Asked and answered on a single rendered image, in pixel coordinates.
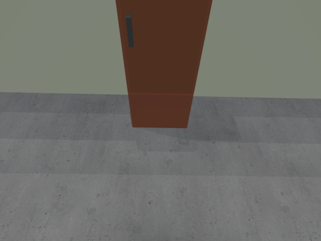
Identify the cupboard door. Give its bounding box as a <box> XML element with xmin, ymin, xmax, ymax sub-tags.
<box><xmin>119</xmin><ymin>0</ymin><xmax>209</xmax><ymax>93</ymax></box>

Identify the handle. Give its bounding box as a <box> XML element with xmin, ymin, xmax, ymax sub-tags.
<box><xmin>126</xmin><ymin>13</ymin><xmax>134</xmax><ymax>47</ymax></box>

